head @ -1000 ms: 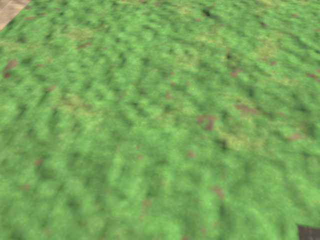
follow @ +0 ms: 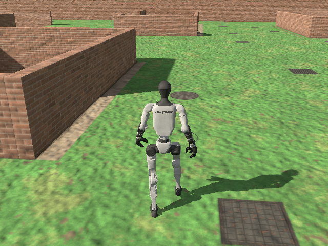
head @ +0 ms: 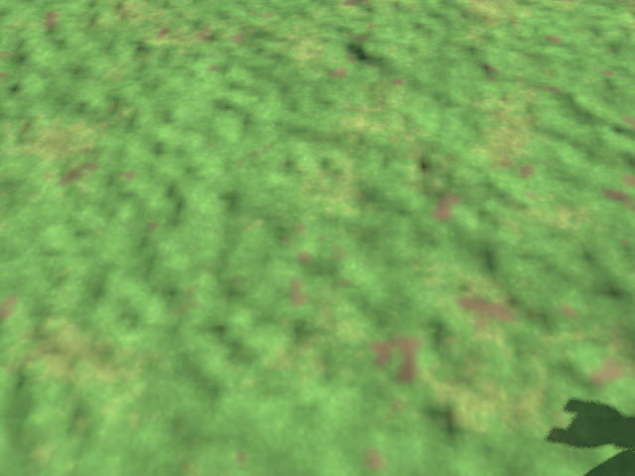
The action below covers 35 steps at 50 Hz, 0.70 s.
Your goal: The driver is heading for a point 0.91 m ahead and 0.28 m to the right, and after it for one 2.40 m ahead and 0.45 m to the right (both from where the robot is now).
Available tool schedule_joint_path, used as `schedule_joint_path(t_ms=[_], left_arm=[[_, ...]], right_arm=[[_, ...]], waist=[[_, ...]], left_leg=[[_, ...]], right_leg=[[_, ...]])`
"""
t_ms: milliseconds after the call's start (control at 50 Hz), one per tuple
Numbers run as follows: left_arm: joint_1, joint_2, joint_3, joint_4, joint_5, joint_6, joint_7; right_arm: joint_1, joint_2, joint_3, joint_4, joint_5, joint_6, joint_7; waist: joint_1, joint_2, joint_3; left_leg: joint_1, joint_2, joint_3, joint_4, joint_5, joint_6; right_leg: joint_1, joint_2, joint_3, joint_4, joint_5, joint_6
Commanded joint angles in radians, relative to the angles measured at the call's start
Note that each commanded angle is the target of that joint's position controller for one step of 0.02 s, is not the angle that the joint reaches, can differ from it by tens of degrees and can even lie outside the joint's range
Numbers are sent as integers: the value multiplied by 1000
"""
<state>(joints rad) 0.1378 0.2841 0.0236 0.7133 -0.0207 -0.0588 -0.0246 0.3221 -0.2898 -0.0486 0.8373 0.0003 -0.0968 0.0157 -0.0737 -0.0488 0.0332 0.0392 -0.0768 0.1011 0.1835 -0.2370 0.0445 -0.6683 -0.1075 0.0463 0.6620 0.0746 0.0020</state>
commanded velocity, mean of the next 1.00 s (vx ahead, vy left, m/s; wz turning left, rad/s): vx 0.50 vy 0.00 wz -0.54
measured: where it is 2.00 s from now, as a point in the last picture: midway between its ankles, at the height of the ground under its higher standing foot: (472, 290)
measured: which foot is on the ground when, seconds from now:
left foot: down 0.00-0.14, up 0.16-0.62, down 0.64-1.00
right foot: up 0.00-0.12, down 0.14-0.64, up 0.66-1.00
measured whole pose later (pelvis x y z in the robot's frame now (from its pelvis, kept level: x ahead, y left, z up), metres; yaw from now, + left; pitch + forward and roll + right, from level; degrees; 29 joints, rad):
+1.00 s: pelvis +0.55 -0.12 +0.00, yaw -34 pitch +1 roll +2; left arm 0.14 0.30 0.06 0.61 -0.02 -0.02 -0.02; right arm 0.33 -0.30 -0.06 0.84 0.00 -0.09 0.01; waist -0.09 -0.04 0.05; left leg 0.00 -0.02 0.15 0.24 -0.27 0.01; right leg -0.68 -0.10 0.05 0.79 -0.05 0.00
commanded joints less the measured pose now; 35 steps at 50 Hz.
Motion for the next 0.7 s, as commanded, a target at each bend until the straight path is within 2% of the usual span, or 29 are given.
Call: schedule_joint_path(t_ms=[20,60,80,100,120,140,160,180,200,220,240,260,280,320,380,440,500,540,580,600,620,640,660,680,700], left_arm=[[-127,63,13,-116,-2,-16,-20],[-131,73,17,-139,2,-15,-33],[-105,88,25,-144,4,-13,-37],[-34,115,40,-136,5,-9,-36],[111,157,68,-103,3,-5,-30],[284,232,101,-70,-2,4,-15],[297,344,122,-72,-7,3,-11],[328,241,95,-94,-4,-3,-10],[289,199,81,-90,9,-8,-7],[231,186,79,-99,10,-11,-4],[172,165,73,-111,11,-10,-3],[139,147,65,-126,23,-11,0],[122,142,64,-134,23,-11,2],[124,150,67,-126,13,-14,10],[160,180,77,-105,6,-10,30],[198,186,80,-83,1,2,41],[241,190,84,-57,-6,10,43],[249,179,82,-47,-8,17,47],[234,179,86,-45,-4,24,50],[219,168,83,-48,-3,28,49],[209,133,70,-57,1,28,45],[218,75,48,-76,18,26,42],[363,20,29,-103,-9,16,40],[357,129,47,-74,-22,15,44],[243,184,63,-82,-16,20,44]], right_arm=[[18,-172,-43,-26,10,7,-8],[13,-184,-48,-22,15,25,-14],[-2,-199,-52,-27,14,33,-19],[-14,-212,-56,-34,13,43,-24],[-29,-207,-53,-45,10,53,-33],[-12,-176,-37,-69,-6,51,-43],[106,-33,11,-117,-32,22,-24],[27,-117,-1,-110,-7,-15,-7],[-69,-167,-15,-142,32,-36,4],[-111,-151,-7,-157,28,-48,1],[-131,-147,-10,-158,6,-49,-7],[-119,-152,-16,-160,-5,-41,-9],[-106,-147,-17,-162,-10,-30,-9],[-92,-121,-12,-158,-18,-10,-12],[-193,-91,-1,-188,-21,0,-16],[-304,-69,8,-210,-13,-8,-8],[-372,-85,2,-232,1,-19,3],[-377,-109,-9,-236,4,-26,8],[-341,-131,-22,-230,7,-35,9],[-277,-142,-32,-213,6,-40,5],[-178,-169,-47,-195,-3,-45,-2],[-28,-220,-62,-184,-16,-44,-11],[42,-288,-80,-150,-20,-28,-7],[21,-193,-63,-161,7,-23,-2],[-18,-130,-47,-171,7,-17,-6]], waist=[[-15,75,61],[0,86,49],[23,102,21],[66,119,-35],[146,105,-119],[214,25,-230],[115,-247,-340],[181,-141,-438],[193,-89,-290],[162,8,-201],[125,58,-132],[90,31,-115],[72,18,-106],[56,13,-86],[83,6,-39],[126,-22,-29],[150,-34,-23],[142,-44,-25],[116,-74,-27],[81,-82,-48],[30,-66,-123],[-26,41,-270],[43,367,-364],[21,272,-295],[-8,176,-169]], left_leg=[[6,323,-64,-41,282,134],[76,342,-46,30,420,112],[90,341,-29,97,590,98],[92,331,-7,213,775,82],[37,296,37,411,872,52],[-179,254,52,700,670,12],[-649,42,3,1068,-193,-59],[-775,27,-204,1190,-332,-50],[-850,80,-216,1189,-246,-29],[-832,123,-203,1119,-164,-21],[-786,152,-195,1028,-119,-28],[-715,173,-202,982,-86,-35],[-679,174,-200,950,-73,-49],[-658,172,-179,878,-49,-84],[-666,148,-162,681,112,-122],[-583,101,-156,460,297,-123],[-541,74,-173,362,332,-109],[-531,70,-197,309,283,-90],[-483,70,-198,288,195,-61],[-394,66,-179,253,187,-38],[-220,104,-193,235,191,-1],[44,274,-357,258,126,61],[332,487,-822,178,-69,230],[288,499,-895,130,-282,217],[170,449,-724,116,-258,169]], right_leg=[[-23,13,-12,-61,-19,-31],[-18,35,-44,-79,-124,-59],[36,63,-74,-80,-181,-77],[141,102,-108,-79,-223,-98],[338,151,-132,-115,-196,-127],[646,72,23,-112,-156,-181],[1022,-184,587,-195,-332,-378],[1097,-227,800,-338,-444,-399],[1006,-199,646,-355,-383,-345],[868,-157,527,-354,-280,-318],[733,-120,435,-365,-151,-300],[645,-95,384,-385,-56,-295],[596,-77,364,-407,-13,-300],[520,-60,307,-430,58,-309],[452,-13,237,-443,45,-280],[417,30,211,-424,-56,-227],[454,6,275,-391,-121,-209],[524,-16,337,-339,-146,-198],[563,-34,385,-283,-113,-184],[556,-17,386,-234,-78,-169],[520,34,349,-108,-43,-140],[395,99,266,165,-202,-102],[29,233,142,471,-674,-36],[-93,140,158,598,-648,-21],[-116,106,139,624,-551,-12]])
Keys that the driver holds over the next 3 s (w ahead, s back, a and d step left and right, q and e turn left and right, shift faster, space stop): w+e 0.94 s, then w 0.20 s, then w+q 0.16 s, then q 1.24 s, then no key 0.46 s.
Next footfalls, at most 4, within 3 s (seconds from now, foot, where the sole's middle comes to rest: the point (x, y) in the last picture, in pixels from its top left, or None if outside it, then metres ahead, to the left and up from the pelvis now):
0.14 right None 0.26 -0.13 -0.78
0.64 left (314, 432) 0.57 0.00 -0.78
1.14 right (476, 373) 0.68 -0.38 -0.78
1.62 left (426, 265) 0.99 -0.32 -0.78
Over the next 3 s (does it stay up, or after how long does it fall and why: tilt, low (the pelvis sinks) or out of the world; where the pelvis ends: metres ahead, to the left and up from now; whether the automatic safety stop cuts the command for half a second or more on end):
stays up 0.87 -0.38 -0.01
